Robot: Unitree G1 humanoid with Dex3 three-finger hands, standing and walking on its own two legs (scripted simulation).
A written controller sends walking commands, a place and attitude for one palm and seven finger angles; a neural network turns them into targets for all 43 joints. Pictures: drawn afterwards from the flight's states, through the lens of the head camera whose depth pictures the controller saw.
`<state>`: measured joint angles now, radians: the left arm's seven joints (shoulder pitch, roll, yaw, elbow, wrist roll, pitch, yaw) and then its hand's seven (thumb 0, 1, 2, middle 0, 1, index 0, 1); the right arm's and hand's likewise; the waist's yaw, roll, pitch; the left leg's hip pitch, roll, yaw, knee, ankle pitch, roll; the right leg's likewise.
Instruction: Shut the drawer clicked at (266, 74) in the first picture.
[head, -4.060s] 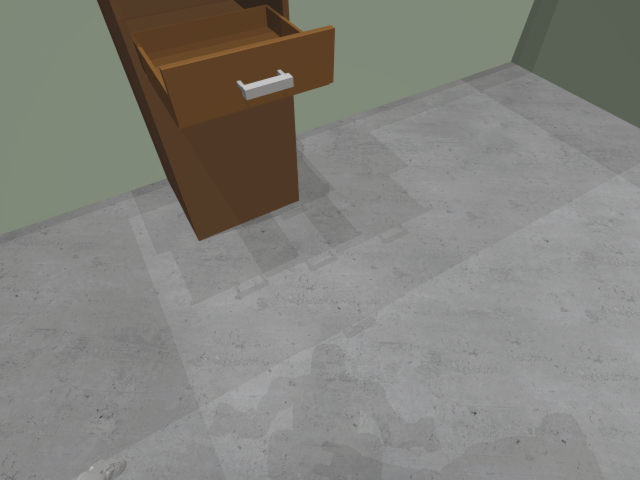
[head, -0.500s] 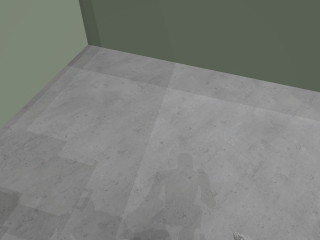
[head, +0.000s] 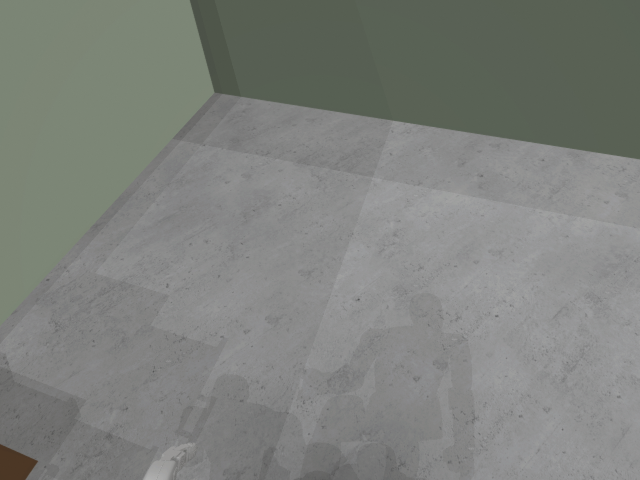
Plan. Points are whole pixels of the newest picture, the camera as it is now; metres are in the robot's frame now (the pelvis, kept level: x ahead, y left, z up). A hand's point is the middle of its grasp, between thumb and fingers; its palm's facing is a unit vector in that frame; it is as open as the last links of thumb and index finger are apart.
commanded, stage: turn to face it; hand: left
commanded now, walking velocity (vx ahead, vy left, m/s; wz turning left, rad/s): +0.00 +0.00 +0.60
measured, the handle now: out of the picture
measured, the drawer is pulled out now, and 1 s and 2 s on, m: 0.30 0.30 0.30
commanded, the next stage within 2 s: take the last steps up to it in 1.88 s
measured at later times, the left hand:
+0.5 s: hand out of the picture -0.05 +0.26 -0.19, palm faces +0.36 -0.89 -0.27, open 7.4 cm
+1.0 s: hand out of the picture -0.01 +0.22 -0.13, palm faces +0.57 -0.78 -0.28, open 7.4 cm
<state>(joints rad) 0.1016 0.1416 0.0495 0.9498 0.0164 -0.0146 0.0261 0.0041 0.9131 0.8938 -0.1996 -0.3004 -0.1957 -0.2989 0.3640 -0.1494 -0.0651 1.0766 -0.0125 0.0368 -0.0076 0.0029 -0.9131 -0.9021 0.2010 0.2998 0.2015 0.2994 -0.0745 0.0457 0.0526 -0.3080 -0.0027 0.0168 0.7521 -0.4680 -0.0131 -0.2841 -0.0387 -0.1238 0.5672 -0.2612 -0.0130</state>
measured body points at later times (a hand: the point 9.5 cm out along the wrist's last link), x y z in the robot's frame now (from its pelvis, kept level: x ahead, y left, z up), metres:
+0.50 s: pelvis +0.00 +0.04 -0.01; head +0.03 +0.08 +0.44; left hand -0.06 +0.31 -0.16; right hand +0.23 -0.17 -0.11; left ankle +0.00 +0.13 -0.73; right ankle +0.00 -0.11 -0.67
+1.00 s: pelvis +0.00 -0.01 +0.00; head +0.04 -0.01 +0.45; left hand -0.04 +0.26 -0.11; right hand +0.19 -0.20 -0.15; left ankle -0.03 +0.11 -0.68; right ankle +0.07 -0.11 -0.73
